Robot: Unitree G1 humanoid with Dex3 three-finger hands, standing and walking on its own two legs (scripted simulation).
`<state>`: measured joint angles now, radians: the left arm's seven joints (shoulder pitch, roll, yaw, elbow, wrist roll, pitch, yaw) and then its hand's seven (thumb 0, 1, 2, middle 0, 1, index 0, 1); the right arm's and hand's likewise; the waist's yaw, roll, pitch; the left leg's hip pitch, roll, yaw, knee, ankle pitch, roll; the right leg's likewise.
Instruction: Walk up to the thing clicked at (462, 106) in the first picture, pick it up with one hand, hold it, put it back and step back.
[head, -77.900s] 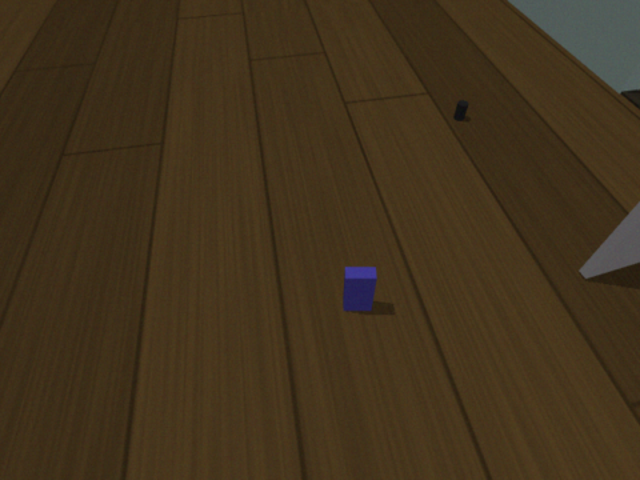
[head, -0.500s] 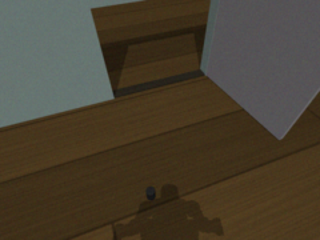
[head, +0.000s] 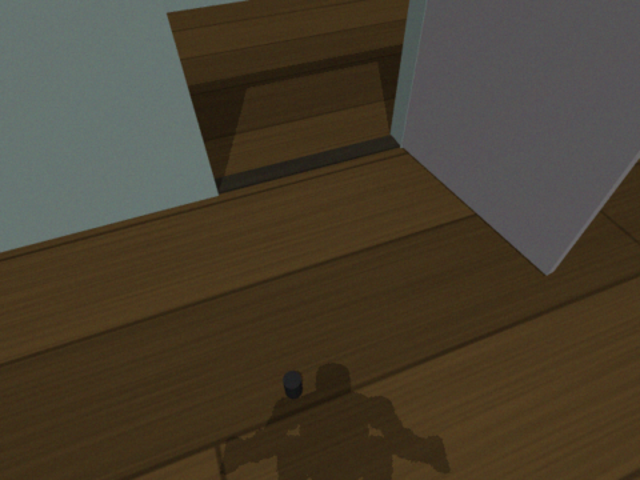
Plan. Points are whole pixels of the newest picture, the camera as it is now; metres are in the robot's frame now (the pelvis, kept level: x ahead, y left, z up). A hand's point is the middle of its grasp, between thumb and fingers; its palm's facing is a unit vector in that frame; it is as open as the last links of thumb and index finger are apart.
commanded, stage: stand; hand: left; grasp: from above
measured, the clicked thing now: (292, 385) +0.49 +0.12 -0.74
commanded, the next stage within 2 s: step back in 1.26 s
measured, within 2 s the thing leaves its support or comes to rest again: neither
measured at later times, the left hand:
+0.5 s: hand out of the picture +0.08 +0.24 -0.16, palm faces +0.01 -0.94 -0.33, open 7.4 cm
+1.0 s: hand out of the picture +0.08 +0.24 -0.16, palm faces -0.01 -0.94 -0.34, open 7.4 cm
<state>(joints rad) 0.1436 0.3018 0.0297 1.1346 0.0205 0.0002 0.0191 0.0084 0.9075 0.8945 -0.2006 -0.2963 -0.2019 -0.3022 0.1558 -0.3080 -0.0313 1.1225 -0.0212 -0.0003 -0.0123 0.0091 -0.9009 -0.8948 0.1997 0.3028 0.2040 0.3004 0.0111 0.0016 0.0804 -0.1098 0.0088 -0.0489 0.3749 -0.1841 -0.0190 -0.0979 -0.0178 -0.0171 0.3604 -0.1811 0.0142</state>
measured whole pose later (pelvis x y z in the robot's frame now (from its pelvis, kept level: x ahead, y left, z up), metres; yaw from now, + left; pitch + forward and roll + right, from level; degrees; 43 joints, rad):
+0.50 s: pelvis +0.01 +0.00 +0.00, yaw +0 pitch -4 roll +0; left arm 0.12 0.32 0.02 1.15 0.01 0.00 0.01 0.01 0.91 0.89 -0.20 -0.30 -0.20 -0.30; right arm 0.12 -0.32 -0.01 1.13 -0.02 -0.01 -0.01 0.01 -0.90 -0.89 0.20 0.30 0.20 0.30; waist 0.01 0.01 0.07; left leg -0.09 0.01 -0.04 0.34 -0.18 -0.02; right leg -0.09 -0.02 -0.01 0.34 -0.18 0.01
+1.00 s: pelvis +0.01 -0.01 +0.00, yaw -1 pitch -3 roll +0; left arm 0.12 0.33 0.02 1.14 0.01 0.00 0.00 0.01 0.91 0.89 -0.20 -0.30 -0.20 -0.30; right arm 0.12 -0.33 -0.01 1.14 -0.02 -0.01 0.00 0.01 -0.90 -0.89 0.20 0.30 0.20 0.30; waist 0.01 0.00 0.07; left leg -0.09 0.02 -0.04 0.32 -0.18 -0.03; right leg -0.10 -0.01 -0.01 0.34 -0.19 0.00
